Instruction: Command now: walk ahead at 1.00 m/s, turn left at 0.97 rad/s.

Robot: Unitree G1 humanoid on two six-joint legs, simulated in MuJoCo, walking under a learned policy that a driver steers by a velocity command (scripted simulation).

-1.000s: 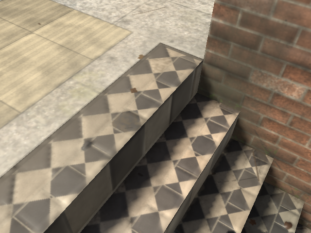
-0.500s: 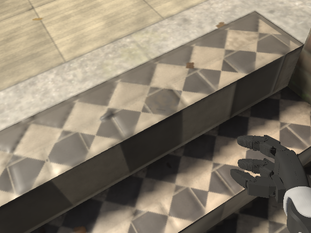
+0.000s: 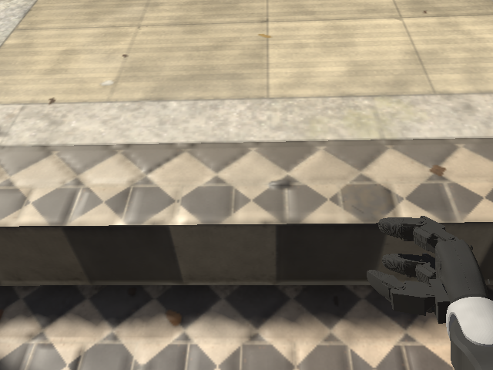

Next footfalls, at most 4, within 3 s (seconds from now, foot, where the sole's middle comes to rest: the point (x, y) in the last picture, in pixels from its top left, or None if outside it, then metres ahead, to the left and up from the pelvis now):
0.04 right None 0.02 -0.16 -0.80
0.48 left None -0.05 0.19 -0.80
0.76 right None -0.05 0.00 -0.79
1.00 left None -0.02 0.25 -0.60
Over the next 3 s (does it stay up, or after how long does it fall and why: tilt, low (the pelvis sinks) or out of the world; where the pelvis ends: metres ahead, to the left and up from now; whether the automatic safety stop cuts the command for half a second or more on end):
falls after 1.38 s (tilt)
